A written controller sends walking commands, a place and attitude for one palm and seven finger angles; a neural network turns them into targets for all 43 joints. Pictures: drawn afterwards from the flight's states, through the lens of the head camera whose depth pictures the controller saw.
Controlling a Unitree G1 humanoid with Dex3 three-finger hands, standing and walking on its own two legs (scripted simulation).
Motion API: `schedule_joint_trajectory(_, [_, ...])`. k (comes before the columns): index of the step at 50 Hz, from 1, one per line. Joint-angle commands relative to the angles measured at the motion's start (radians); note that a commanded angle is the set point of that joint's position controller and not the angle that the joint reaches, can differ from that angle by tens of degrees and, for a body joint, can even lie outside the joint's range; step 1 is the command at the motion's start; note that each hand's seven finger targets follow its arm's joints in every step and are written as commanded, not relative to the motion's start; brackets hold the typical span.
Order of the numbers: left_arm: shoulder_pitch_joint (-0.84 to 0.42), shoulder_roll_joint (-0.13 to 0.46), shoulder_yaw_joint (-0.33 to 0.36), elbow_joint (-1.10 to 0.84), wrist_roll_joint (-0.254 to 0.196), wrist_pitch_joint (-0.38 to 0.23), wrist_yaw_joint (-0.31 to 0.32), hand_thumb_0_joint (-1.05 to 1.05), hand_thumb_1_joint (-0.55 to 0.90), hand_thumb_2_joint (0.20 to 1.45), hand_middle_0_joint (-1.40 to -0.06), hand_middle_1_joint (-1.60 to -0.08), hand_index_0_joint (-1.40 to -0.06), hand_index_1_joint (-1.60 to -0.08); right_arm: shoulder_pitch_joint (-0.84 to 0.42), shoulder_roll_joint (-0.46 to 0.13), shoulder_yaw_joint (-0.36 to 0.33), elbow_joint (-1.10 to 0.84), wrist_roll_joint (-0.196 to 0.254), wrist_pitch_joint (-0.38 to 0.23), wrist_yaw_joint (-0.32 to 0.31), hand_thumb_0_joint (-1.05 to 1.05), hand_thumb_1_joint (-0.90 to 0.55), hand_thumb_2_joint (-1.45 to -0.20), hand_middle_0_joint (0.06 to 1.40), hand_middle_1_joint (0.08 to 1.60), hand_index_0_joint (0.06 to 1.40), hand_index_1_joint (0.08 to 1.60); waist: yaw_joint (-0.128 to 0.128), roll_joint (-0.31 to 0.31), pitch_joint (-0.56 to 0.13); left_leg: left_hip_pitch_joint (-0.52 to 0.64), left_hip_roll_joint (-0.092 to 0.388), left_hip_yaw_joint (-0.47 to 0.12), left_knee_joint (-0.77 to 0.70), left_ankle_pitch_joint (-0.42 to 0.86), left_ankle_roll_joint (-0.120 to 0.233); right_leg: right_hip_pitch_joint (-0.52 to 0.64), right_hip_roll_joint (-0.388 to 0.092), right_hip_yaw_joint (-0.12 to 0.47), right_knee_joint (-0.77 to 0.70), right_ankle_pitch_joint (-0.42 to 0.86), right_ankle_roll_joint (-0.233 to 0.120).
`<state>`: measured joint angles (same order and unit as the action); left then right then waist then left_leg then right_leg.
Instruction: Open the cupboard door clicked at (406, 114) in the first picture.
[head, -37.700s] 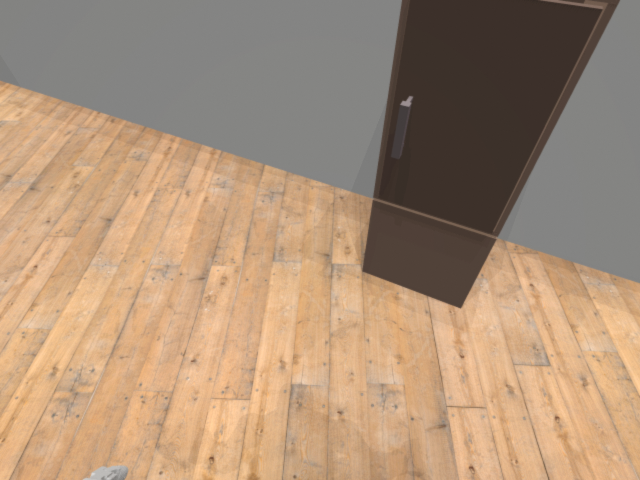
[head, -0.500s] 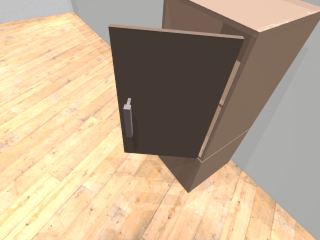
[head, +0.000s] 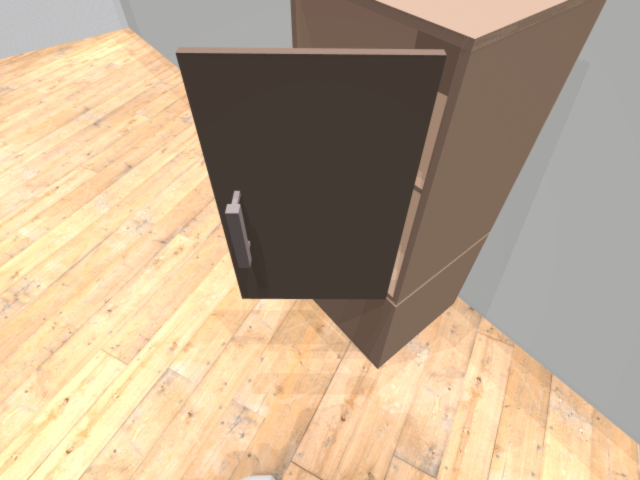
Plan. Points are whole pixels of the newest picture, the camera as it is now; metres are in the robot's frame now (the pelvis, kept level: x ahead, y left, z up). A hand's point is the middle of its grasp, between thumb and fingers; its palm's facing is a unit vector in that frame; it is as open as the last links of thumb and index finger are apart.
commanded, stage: come to a stop and stand still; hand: left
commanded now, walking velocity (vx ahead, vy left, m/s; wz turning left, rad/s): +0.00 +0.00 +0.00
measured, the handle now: (240, 230) +0.54 +0.17 -0.06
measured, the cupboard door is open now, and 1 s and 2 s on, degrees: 51 51 51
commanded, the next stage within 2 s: look again from close up in 0.28 s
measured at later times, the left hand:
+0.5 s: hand out of the picture -0.03 +0.19 -0.17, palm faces +0.03 -0.98 -0.21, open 7.4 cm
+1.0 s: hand out of the picture +0.02 +0.18 -0.15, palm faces +0.14 -0.97 -0.19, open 7.3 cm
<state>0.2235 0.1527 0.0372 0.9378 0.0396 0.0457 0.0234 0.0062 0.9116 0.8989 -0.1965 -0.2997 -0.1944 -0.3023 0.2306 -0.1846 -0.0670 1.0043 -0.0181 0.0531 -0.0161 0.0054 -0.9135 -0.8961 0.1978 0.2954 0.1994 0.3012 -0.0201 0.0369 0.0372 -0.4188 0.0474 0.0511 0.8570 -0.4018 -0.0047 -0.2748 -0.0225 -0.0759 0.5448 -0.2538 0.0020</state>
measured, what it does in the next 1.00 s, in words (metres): steps on the spot: left foot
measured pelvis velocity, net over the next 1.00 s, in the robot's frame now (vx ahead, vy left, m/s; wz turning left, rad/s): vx -0.01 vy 0.00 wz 0.01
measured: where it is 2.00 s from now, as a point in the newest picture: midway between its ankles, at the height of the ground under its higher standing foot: outside the picture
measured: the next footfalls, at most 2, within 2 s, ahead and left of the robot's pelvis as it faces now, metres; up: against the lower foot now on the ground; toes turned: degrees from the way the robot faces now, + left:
left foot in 0.06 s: +0.05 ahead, +0.10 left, +0.00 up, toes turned +3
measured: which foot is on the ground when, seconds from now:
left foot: up 0.00-0.04, down 0.06-1.00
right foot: down 0.00-1.00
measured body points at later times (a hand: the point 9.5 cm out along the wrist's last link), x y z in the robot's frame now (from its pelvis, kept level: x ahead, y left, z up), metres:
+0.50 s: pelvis -0.01 +0.01 +0.01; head -0.02 +0.01 +0.46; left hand -0.03 +0.24 -0.15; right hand +0.03 -0.22 -0.15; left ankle +0.01 +0.10 -0.73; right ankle +0.02 -0.13 -0.73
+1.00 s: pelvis -0.01 +0.00 +0.01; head -0.02 +0.01 +0.46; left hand +0.01 +0.23 -0.13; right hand +0.00 -0.23 -0.14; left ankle +0.01 +0.10 -0.73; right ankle +0.02 -0.13 -0.73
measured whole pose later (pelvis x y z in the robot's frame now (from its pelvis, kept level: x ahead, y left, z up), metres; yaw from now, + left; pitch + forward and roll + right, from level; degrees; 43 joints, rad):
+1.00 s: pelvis -0.01 +0.00 +0.01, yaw +1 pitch -3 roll +0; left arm 0.43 0.16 0.01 0.73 -0.05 0.10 0.06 0.03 0.94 0.90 -0.20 -0.30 -0.20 -0.30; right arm 0.33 -0.16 0.03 1.01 0.02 -0.06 -0.03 0.01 -0.93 -0.90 0.20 0.30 0.20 0.30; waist 0.00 -0.02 0.03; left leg -0.21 0.00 0.07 0.48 -0.22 0.03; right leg -0.23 -0.05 -0.07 0.48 -0.20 0.00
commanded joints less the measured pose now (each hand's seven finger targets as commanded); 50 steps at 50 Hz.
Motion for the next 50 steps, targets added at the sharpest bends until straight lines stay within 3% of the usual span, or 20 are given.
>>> schedule_joint_trajectory(1, [0.026,0.136,0.02,-0.027,-0.021,-0.029,0.009,0.0,0.9,0.9,-0.2,-0.3,-0.2,-0.3,0.115,-0.011,0.017,-0.009,0.001,-0.036,-0.006,0.0,-0.9,-0.9,0.2,0.3,0.2,0.3,-0.006,-0.124,-0.032,0.203,-0.005,-0.008,-0.389,0.162,-0.003,-0.021,-0.164,0.134,-0.129,0.068,-0.105])
schedule_joint_trajectory(2, [0.063,0.098,0.011,-0.014,-0.03,-0.028,0.004,0.0,0.9,0.9,-0.2,-0.3,-0.2,-0.3,0.108,-0.046,0.02,-0.008,-0.003,-0.049,-0.01,0.0,-0.9,-0.9,0.2,0.3,0.2,0.3,0.016,0.021,-0.028,0.22,0.075,-0.139,-0.48,0.25,0.03,-0.056,-0.101,0.101,-0.079,0.007,-0.053])
schedule_joint_trajectory(3, [0.089,0.071,0.005,-0.007,-0.034,-0.028,0.0,0.0,0.9,0.9,-0.2,-0.3,-0.2,-0.3,0.055,-0.089,0.021,-0.021,-0.008,-0.055,-0.012,0.0,-0.9,-0.9,0.2,0.3,0.2,0.3,0.051,0.105,-0.009,0.115,0.162,-0.223,-0.549,0.217,0.068,0.008,-0.057,0.071,-0.086,-0.024,-0.011])
schedule_joint_trajectory(4, [0.093,0.073,0.004,0.009,-0.029,-0.03,-0.002,0.0,0.9,0.9,-0.2,-0.3,-0.2,-0.3,0.013,-0.094,0.023,-0.021,-0.009,-0.057,-0.015,0.0,-0.9,-0.9,0.2,0.3,0.2,0.3,0.063,0.087,0.005,0.034,0.157,-0.235,-0.577,0.138,0.079,0.085,-0.047,0.047,-0.084,0.008,0.003])
schedule_joint_trajectory(5, [0.086,0.073,0.003,0.029,-0.023,-0.029,0.0,0.0,0.9,0.9,-0.2,-0.3,-0.2,-0.3,0.011,-0.086,0.025,-0.006,-0.007,-0.062,-0.014,0.0,-0.9,-0.9,0.2,0.3,0.2,0.3,0.062,0.116,0.006,0.019,0.139,-0.218,-0.591,0.153,0.074,0.13,-0.052,0.044,-0.075,0.043,0.005])
schedule_joint_trajectory(8, [0.103,0.077,-0.004,0.072,-0.023,-0.034,0.0,0.0,0.9,0.9,-0.2,-0.3,-0.2,-0.3,0.027,-0.067,0.03,0.023,0.0,-0.064,-0.014,0.0,-0.9,-0.9,0.2,0.3,0.2,0.3,0.054,0.074,-0.004,0.067,0.104,-0.165,-0.608,0.101,0.052,0.147,-0.064,0.048,-0.116,0.074,0.003])
schedule_joint_trajectory(9, [0.183,0.134,-0.019,0.104,-0.019,-0.043,0.048,0.0,0.9,0.9,-0.2,-0.3,-0.2,-0.3,-0.039,-0.118,0.028,-0.044,0.018,-0.075,-0.01,0.0,-0.9,-0.9,0.2,0.3,0.2,0.3,0.08,0.028,0.02,0.108,0.066,-0.045,-0.365,0.182,0.009,0.069,-0.106,0.095,-0.134,0.144,-0.025])
schedule_joint_trajectory(10, [0.146,0.156,-0.019,0.091,-0.012,-0.07,0.039,0.0,0.9,0.9,-0.2,-0.3,-0.2,-0.3,0.003,-0.077,0.044,-0.053,0.01,-0.078,-0.004,0.0,-0.9,-0.9,0.2,0.3,0.2,0.3,0.032,-0.051,-0.023,0.128,0.022,-0.047,-0.338,0.205,-0.005,0.063,-0.168,0.138,-0.143,0.335,-0.044])
schedule_joint_trajectory(11, [0.108,0.156,-0.022,0.07,-0.019,-0.078,0.033,0.0,0.9,0.9,-0.2,-0.3,-0.2,-0.3,0.117,-0.046,0.046,-0.038,0.005,-0.083,-0.001,0.0,-0.9,-0.9,0.2,0.3,0.2,0.3,-0.013,-0.075,-0.141,0.193,0.024,-0.066,-0.375,0.17,0.004,0.095,-0.176,0.13,-0.112,0.18,-0.059])
schedule_joint_trajectory(12, [0.092,0.142,-0.022,0.06,-0.019,-0.075,0.027,0.0,0.9,0.9,-0.2,-0.3,-0.2,-0.3,0.123,-0.064,0.043,-0.027,0.002,-0.085,0.0,0.0,-0.9,-0.9,0.2,0.3,0.2,0.3,-0.005,-0.047,-0.146,0.208,0.038,-0.092,-0.387,0.252,0.017,0.077,-0.139,0.1,-0.09,0.112,-0.052])
schedule_joint_trajectory(14, [0.101,0.124,-0.025,0.057,-0.02,-0.065,0.021,0.0,0.9,0.9,-0.2,-0.3,-0.2,-0.3,0.096,-0.081,0.041,-0.04,0.005,-0.082,-0.004,0.0,-0.9,-0.9,0.2,0.3,0.2,0.3,0.009,0.028,-0.049,0.127,0.071,-0.147,-0.461,0.188,0.04,0.045,-0.089,0.07,-0.098,-0.011,-0.033])
schedule_joint_trajectory(17, [0.129,0.108,-0.031,0.071,-0.016,-0.06,0.014,0.0,0.9,0.9,-0.2,-0.3,-0.2,-0.3,0.073,-0.093,0.042,-0.055,0.002,-0.077,-0.002,0.0,-0.9,-0.9,0.2,0.3,0.2,0.3,0.018,-0.013,0.054,0.036,0.059,-0.163,-0.531,0.031,0.046,0.039,-0.075,0.065,-0.107,-0.028,-0.032])
schedule_joint_trajectory(19, [0.143,0.104,-0.033,0.072,-0.016,-0.06,0.013,0.0,0.9,0.9,-0.2,-0.3,-0.2,-0.3,0.077,-0.102,0.041,-0.054,0.003,-0.076,-0.001,0.0,-0.9,-0.9,0.2,0.3,0.2,0.3,0.017,-0.039,0.065,0.036,0.054,-0.163,-0.55,-0.02,0.049,0.03,-0.075,0.069,-0.117,-0.048,-0.029])
schedule_joint_trajectory(27, [0.154,0.113,-0.035,0.08,-0.02,-0.073,0.012,0.0,0.9,0.9,-0.2,-0.3,-0.2,-0.3,0.077,-0.101,0.049,-0.023,0.006,-0.082,0.002,0.0,-0.9,-0.9,0.2,0.3,0.2,0.3,0.013,-0.07,0.048,0.103,0.035,-0.128,-0.537,0.062,0.041,0.02,-0.097,0.096,-0.172,-0.041,-0.029])
schedule_joint_trajectory(44, [0.157,0.098,-0.036,0.112,-0.025,-0.072,0.014,0.0,0.9,0.9,-0.2,-0.3,-0.2,-0.3,0.088,-0.067,0.062,0.058,0.008,-0.084,0.0,0.0,-0.9,-0.9,0.2,0.3,0.2,0.3,0.024,-0.027,0.035,0.121,0.037,-0.107,-0.553,0.129,0.026,0.076,-0.105,0.093,-0.2,0.013,-0.026])
schedule_joint_trajectory(46, [0.159,0.095,-0.036,0.116,-0.024,-0.07,0.016,0.0,0.9,0.9,-0.2,-0.3,-0.2,-0.3,0.09,-0.062,0.062,0.065,0.01,-0.083,-0.001,0.0,-0.9,-0.9,0.2,0.3,0.2,0.3,0.029,-0.034,0.046,0.105,0.04,-0.106,-0.556,0.13,0.026,0.09,-0.105,0.085,-0.199,0.03,-0.024])
schedule_joint_trajectory(47, [0.198,0.112,-0.043,0.153,-0.012,-0.076,0.051,0.0,0.9,0.9,-0.2,-0.3,-0.2,-0.3,0.01,-0.091,0.064,0.007,0.011,-0.088,0.003,0.0,-0.9,-0.9,0.2,0.3,0.2,0.3,0.058,-0.001,0.087,0.103,0.056,-0.046,-0.386,0.192,0.0,0.022,-0.128,0.107,-0.171,0.155,-0.031])
schedule_joint_trajectory(48, [-0.553,0.326,0.097,-1.457,-0.243,-0.305,0.048,0.0,0.877,0.89,-0.202,-0.315,-0.202,-0.315,0.014,-0.246,0.047,-0.373,0.062,-0.234,-0.045,0.0,-0.9,-0.9,0.2,0.3,0.2,0.3,-0.093,0.209,-0.411,0.394,-0.047,-0.061,-0.489,0.199,0.007,0.126,-0.01,0.014,-0.089,0.105,-0.029])
schedule_joint_trajectory(49, [-0.105,0.277,0.086,-1.198,-0.162,-0.257,0.1,0.0,0.853,0.88,-0.203,-0.33,-0.203,-0.33,-0.063,-0.175,0.077,-0.309,0.07,-0.335,-0.077,0.0,-0.9,-0.9,0.2,0.3,0.2,0.3,0.026,0.26,-0.375,0.341,-0.01,-0.071,-0.526,0.091,-0.002,0.073,0.011,-0.011,-0.005,-0.028,-0.055])
schedule_joint_trajectory(50, [0.179,0.052,-0.038,-0.991,-0.172,-0.119,0.128,0.0,0.83,0.87,-0.205,-0.345,-0.205,-0.345,-0.06,-0.127,0.063,-0.311,0.082,-0.364,-0.066,0.0,-0.9,-0.9,0.2,0.3,0.2,0.3,0.003,0.199,-0.161,0.15,-0.006,-0.117,-0.557,-0.058,-0.023,-0.029,0.014,-0.049,0.009,-0.106,-0.037])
